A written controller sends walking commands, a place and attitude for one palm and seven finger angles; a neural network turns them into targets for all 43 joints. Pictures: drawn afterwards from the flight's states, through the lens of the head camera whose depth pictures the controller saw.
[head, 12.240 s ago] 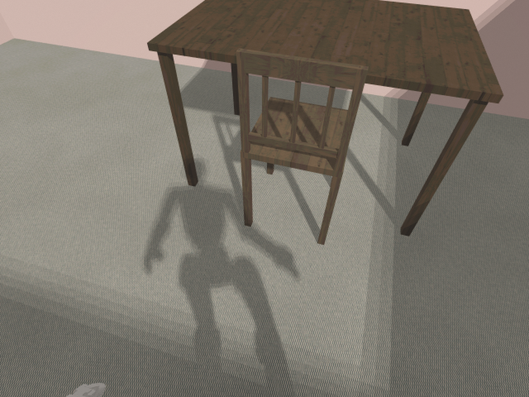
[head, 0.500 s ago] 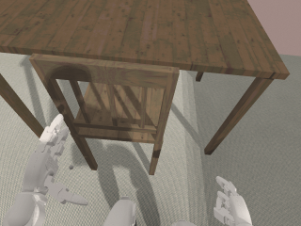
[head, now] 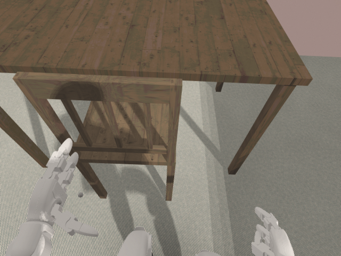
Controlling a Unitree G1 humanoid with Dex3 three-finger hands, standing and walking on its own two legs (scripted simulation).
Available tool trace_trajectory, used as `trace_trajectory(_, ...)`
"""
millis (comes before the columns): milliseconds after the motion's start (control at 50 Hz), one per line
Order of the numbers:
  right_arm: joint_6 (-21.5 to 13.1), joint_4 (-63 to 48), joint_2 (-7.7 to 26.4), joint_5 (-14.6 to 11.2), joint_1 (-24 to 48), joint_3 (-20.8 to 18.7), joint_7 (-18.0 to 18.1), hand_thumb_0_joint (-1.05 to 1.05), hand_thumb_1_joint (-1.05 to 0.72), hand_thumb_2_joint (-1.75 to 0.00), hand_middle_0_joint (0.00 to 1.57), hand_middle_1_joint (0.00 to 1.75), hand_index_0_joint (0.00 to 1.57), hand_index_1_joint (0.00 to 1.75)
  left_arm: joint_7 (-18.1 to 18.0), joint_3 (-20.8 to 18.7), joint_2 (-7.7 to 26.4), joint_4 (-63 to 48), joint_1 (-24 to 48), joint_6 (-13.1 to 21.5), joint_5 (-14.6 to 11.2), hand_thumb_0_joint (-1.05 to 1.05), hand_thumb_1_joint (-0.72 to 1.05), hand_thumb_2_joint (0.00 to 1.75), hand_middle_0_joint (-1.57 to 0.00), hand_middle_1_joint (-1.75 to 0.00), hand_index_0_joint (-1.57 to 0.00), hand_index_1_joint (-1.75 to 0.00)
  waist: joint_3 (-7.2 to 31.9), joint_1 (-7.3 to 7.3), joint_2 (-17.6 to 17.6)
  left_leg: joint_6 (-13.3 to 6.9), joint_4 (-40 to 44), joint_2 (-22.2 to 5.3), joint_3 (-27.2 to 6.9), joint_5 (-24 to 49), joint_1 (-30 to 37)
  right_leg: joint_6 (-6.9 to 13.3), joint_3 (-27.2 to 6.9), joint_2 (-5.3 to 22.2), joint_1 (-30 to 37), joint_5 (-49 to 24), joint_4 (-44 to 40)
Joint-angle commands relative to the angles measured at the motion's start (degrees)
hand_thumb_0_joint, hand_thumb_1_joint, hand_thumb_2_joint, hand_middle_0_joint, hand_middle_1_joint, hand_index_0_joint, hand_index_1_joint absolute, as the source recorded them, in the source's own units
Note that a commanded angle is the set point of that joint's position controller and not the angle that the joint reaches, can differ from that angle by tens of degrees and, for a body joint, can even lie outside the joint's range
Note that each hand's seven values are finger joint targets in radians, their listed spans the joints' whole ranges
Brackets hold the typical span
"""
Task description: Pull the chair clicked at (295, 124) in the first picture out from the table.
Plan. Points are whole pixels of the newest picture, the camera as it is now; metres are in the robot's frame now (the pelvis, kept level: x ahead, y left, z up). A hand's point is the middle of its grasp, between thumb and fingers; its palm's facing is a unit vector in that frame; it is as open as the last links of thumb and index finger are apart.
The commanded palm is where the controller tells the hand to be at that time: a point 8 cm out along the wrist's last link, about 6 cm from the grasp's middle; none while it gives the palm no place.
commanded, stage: raise the hand toward the chair's back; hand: left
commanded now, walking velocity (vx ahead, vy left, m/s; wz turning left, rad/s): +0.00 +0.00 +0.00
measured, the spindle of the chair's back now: (113, 125) +0.47 +0.19 -0.03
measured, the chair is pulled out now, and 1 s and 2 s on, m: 0.00 0.00 0.00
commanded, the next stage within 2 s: aim the fingers beside a spindle in 0.04 s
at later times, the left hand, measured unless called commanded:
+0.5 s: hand (88, 187) +0.26 +0.19 +0.03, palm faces +0.01 -1.00 -0.05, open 16.9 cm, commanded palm +0.24 +0.25 +0.04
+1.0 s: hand (97, 179) +0.29 +0.19 +0.01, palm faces -0.03 -1.00 -0.03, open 16.9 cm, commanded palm +0.27 +0.24 +0.01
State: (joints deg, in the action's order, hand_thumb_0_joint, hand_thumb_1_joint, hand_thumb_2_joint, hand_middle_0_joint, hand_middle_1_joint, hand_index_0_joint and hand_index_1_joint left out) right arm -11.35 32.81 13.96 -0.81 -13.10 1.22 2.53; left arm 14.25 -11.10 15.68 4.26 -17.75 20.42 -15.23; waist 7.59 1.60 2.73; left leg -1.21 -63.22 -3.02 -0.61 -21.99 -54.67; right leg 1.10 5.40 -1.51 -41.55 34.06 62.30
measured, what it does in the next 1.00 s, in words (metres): stands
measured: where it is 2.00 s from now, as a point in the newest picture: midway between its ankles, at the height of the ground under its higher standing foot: outside the picture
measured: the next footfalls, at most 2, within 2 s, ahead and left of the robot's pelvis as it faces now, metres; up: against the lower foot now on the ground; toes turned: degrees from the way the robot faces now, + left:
none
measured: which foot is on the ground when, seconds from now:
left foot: down 0.00-1.00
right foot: down 0.00-1.00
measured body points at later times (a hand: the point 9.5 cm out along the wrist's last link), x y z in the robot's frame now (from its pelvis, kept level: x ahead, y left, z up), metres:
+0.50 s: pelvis +0.01 -0.01 -0.01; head +0.08 -0.01 +0.44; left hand +0.25 +0.25 +0.04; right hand +0.18 -0.26 -0.09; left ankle +0.09 +0.11 -0.66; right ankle -0.03 -0.11 -0.66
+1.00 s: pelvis +0.00 +0.01 -0.02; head +0.07 +0.02 +0.42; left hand +0.28 +0.24 +0.01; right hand +0.16 -0.24 -0.11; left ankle +0.09 +0.11 -0.66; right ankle -0.03 -0.11 -0.66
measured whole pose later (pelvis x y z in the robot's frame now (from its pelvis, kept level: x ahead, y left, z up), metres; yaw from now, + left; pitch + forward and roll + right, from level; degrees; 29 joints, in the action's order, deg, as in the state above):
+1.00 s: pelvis +0.00 +0.01 -0.02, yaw -1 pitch +17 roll -4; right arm -9.1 33.3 13.9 0.0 -11.9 1.4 1.7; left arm 12.7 -9.5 14.0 13.0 -5.6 23.1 -13.6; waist 9.0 1.6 2.4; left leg -1.7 -69.6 -3.2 -0.1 -23.9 -63.5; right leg 0.7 4.8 -1.3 -50.5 36.5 69.4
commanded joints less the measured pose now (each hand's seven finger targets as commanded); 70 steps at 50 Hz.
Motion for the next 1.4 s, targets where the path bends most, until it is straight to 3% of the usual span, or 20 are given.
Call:
trace_trajectory(0, -3.58, -8.30, 7.53, -0.30, 2.78, -3.18, 1.09, 0.00, -0.90, -0.90, 0.20, 0.30, 0.20, 0.30, -0.53, -5.39, 8.36, -12.86, 5.06, 4.17, -1.58, 0.00, -0.50, 0.30, -0.06, -0.08, -0.06, -0.08, 11.61, 0.02, 1.50, -0.91, 8.53, 1.11, -2.36, 5.00, 19.52, -0.03, -2.48, -0.27, -3.55, -11.78, -12.12)
trace_trajectory(80, -3.53, -7.64, 7.49, -0.19, 2.78, -3.12, 1.09, 0.00, -0.90, -0.90, 0.20, 0.30, 0.20, 0.30, -0.36, -5.24, 7.69, -9.56, 6.59, 4.78, -1.72, 0.00, -0.50, 0.30, -0.06, -0.08, -0.06, -0.08, 9.43, 0.79, -1.13, -1.03, 6.81, 1.29, -1.76, 4.07, 16.49, -0.42, -3.71, -0.04, -4.47, -11.26, -12.45)
trace_trajectory(160, -3.33, -7.42, 7.53, -0.20, 2.48, -3.25, 1.01, 0.00, -0.90, -0.90, 0.20, 0.30, 0.20, 0.30, 1.23, -6.21, 8.60, -7.90, 6.29, 4.58, -1.73, 0.00, -0.50, 0.30, -0.06, -0.08, -0.06, -0.08, 11.53, 0.33, -0.38, -1.16, 5.53, 1.51, -1.04, 7.34, 16.39, -0.58, -4.84, 0.34, -2.46, -16.25, -11.82)
trace_trajectory(180, -3.20, -7.43, 7.45, -0.15, 2.56, -3.41, 0.95, 0.00, -0.90, -0.90, 0.20, 0.30, 0.20, 0.30, 1.65, -7.10, 9.10, -7.81, 5.15, 4.55, -1.79, 0.00, -0.50, 0.30, -0.06, -0.08, -0.06, -0.08, 12.45, -0.41, 0.53, -1.08, 5.47, 1.54, -0.90, 8.71, 16.84, -0.53, -4.94, 0.39, -1.57, -18.24, -11.44)
trace_trajectory(280, -3.03, -7.29, 7.24, -0.16, 2.62, -3.66, 0.87, 0.00, -0.90, -0.90, 0.20, 0.30, 0.20, 0.30, 2.52, -7.25, 8.91, -8.80, 6.27, 5.14, -2.45, 0.00, -0.50, 0.30, -0.06, -0.08, -0.06, -0.08, 14.11, -0.28, 0.26, -1.15, 4.45, 1.56, -0.72, 11.71, 17.55, -0.85, -4.72, 0.51, -1.08, -23.39, -10.02)
trace_trajectory(320, -3.06, -7.48, 7.27, -0.10, 2.60, -3.56, 0.71, 0.00, -0.90, -0.90, 0.20, 0.30, 0.20, 0.30, 2.46, -5.77, 7.56, -9.04, 6.76, 5.69, -2.64, 0.00, -0.50, 0.30, -0.06, -0.08, -0.06, -0.08, 13.67, 0.15, 0.02, -1.22, 4.21, 1.59, -0.83, 11.36, 17.37, -0.94, -4.51, 0.47, -2.28, -22.89, -9.73)
trace_trajectory(380, -2.73, -6.72, 7.39, 0.05, 2.54, -3.80, 0.65, 0.00, -0.90, -0.90, 0.20, 0.30, 0.20, 0.30, 2.28, -8.00, 8.87, -6.52, 7.00, 6.28, -2.49, 0.00, -0.50, 0.30, -0.06, -0.08, -0.06, -0.08, 13.17, -0.17, -0.63, -1.05, 3.50, 1.51, -0.73, 10.85, 15.58, -0.84, -4.71, 0.44, -2.78, -22.48, -9.03)
trace_trajectory(520, -2.80, -7.47, 7.77, 0.08, 2.64, -3.90, 0.34, 0.00, -0.90, -0.90, 0.20, 0.30, 0.20, 0.30, 2.09, -3.53, 6.18, -8.14, 8.93, 6.89, -1.82, 0.00, -0.50, 0.30, -0.06, -0.08, -0.06, -0.08, 15.21, 0.37, 1.25, -1.19, 3.33, 1.35, -1.20, 10.33, 17.27, -0.56, -3.83, 0.32, -5.78, -19.74, -7.78)
trace_trajectory(540, -2.67, -7.07, 7.86, 0.20, 2.55, -3.94, 0.41, 0.00, -0.90, -0.90, 0.20, 0.30, 0.20, 0.30, 1.65, -5.06, 7.59, -7.55, 9.24, 6.78, -1.74, 0.00, -0.50, 0.30, -0.06, -0.08, -0.06, -0.08, 15.29, 0.12, 0.29, -1.23, 3.04, 1.19, -1.36, 10.14, 16.28, -0.45, -3.87, 0.14, -5.53, -19.40, -7.49)
trace_trajectory(640, -2.22, -7.42, 7.90, 0.31, 2.86, -3.92, 0.18, 0.00, -0.90, -0.90, 0.20, 0.30, 0.20, 0.30, 0.10, -4.66, 7.03, -6.74, 9.86, 7.04, -0.82, 0.00, -0.50, 0.30, -0.06, -0.08, -0.06, -0.08, 15.57, -0.26, 0.00, -1.04, 3.21, 1.04, -1.89, 8.69, 15.93, -0.11, -3.08, -0.12, -7.56, -16.50, -6.36)
trace_trajectory(720, -1.65, -7.24, 8.12, 0.38, 2.94, -3.69, 0.15, 0.00, -0.90, -0.90, 0.20, 0.30, 0.20, 0.30, -1.05, -5.17, 7.52, -5.26, 13.50, 7.16, -0.51, 0.00, -0.50, 0.30, -0.06, -0.08, -0.06, -0.08, 14.67, 0.21, 0.32, -0.84, 3.05, 0.94, -2.06, 5.21, 14.52, -0.02, -3.14, -0.09, -9.88, -12.30, -6.51)
trace_trajectory(900, -1.10, -7.38, 8.54, 0.49, 2.53, -3.27, 0.12, 0.00, -0.90, -0.90, 0.20, 0.30, 0.20, 0.30, -1.33, -1.16, 5.57, -3.84, 20.30, 6.63, 0.53, 0.00, -0.50, 0.30, -0.06, -0.08, -0.06, -0.08, 16.63, 0.88, 1.84, -0.68, 3.05, 0.61, -3.50, 2.61, 15.79, 0.31, -2.53, -0.21, -13.10, -8.61, -5.57)
trace_trajectory(1040, 0.09, -7.99, 8.61, 0.91, 2.41, -3.45, -0.58, 0.00, -0.90, -0.90, 0.20, 0.30, 0.20, 0.30, -4.35, -1.95, 5.93, -3.97, 18.62, 6.03, 1.79, 0.00, -0.50, 0.30, -0.06, -0.08, -0.06, -0.08, 19.02, -0.54, 2.62, -0.23, 3.37, 0.40, -4.50, 4.07, 17.11, 0.69, -1.72, -0.32, -13.66, -9.21, -3.83)
trace_trajectory(1120, 1.18, -8.58, 8.35, 0.98, 2.62, -3.43, -1.18, 0.00, -0.90, -0.90, 0.20, 0.30, 0.20, 0.30, -5.94, 1.68, 2.80, -3.61, 20.22, 6.13, 3.28, 0.00, -0.50, 0.30, -0.06, -0.08, -0.06, -0.08, 17.09, 0.47, 1.67, 0.03, 3.61, 0.15, -5.32, 2.00, 16.67, 0.56, -1.20, -0.26, -16.08, -7.82, -3.05)
trace_trajectory(1180, 1.90, -8.21, 8.58, 1.09, 2.33, -3.42, -1.19, 0.00, -0.90, -0.90, 0.20, 0.30, 0.20, 0.30, -6.96, 1.56, 3.24, -1.51, 23.10, 6.50, 4.16, 0.00, -0.50, 0.30, -0.06, -0.08, -0.06, -0.08, 15.72, 1.19, 0.56, -0.10, 3.02, 0.24, -5.43, -0.36, 14.65, 0.55, -1.33, -0.39, -17.48, -6.49, -2.77)
trace_trajectory(1200, 2.01, -8.14, 8.56, 1.09, 2.58, -3.30, -1.22, 0.00, -0.90, -0.90, 0.20, 0.30, 0.20, 0.30, -7.00, 3.14, 2.24, -1.35, 25.12, 6.68, 4.57, 0.00, -0.50, 0.30, -0.06, -0.08, -0.06, -0.08, 15.27, 1.62, 1.96, 0.06, 3.05, 0.15, -5.86, -1.96, 14.81, 0.55, -1.30, -0.32, -18.99, -5.49, -2.36)
trace_trajectory(1260, 2.23, -7.98, 8.72, 1.40, 2.27, -3.58, -1.18, 0.00, -0.90, -0.90, 0.20, 0.30, 0.20, 0.30, -7.86, 2.51, 3.20, -3.35, 27.61, 7.65, 5.18, 0.00, -0.50, 0.30, -0.06, -0.08, -0.06, -0.08, 19.52, 1.19, 3.61, 0.19, 2.17, 0.07, -6.11, 0.42, 17.39, 0.76, -1.49, -0.30, -19.23, -6.75, -1.45)
trace_trajectory(1320, 2.61, -8.02, 8.67, 1.52, 2.11, -3.43, -1.44, 0.00, -0.90, -0.90, 0.20, 0.30, 0.20, 0.30, -8.42, 2.94, 2.91, -3.19, 27.83, 7.54, 5.32, 0.00, -0.50, 0.30, -0.06, -0.08, -0.06, -0.08, 20.62, 0.90, 4.18, 0.46, 2.28, 0.00, -6.70, 0.90, 18.52, 0.85, -1.37, -0.31, -19.23, -7.15, -1.21)
trace_trajectory(1380, 3.44, -7.60, 8.58, 1.61, 1.90, -3.39, -1.45, 0.00, -0.90, -0.90, 0.20, 0.30, 0.20, 0.30, -8.95, 0.90, 4.27, -0.01, 28.11, 6.88, 5.52, 0.00, -0.50, 0.30, -0.06, -0.08, -0.06, -0.08, 20.45, 0.71, 2.43, 0.25, 1.12, 0.25, -5.62, 2.56, 16.34, 0.85, -1.61, -0.51, -18.39, -8.11, -1.26)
